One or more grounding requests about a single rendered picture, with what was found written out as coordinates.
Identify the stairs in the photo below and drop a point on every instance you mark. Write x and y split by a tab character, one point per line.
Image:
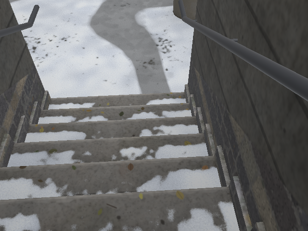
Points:
128	162

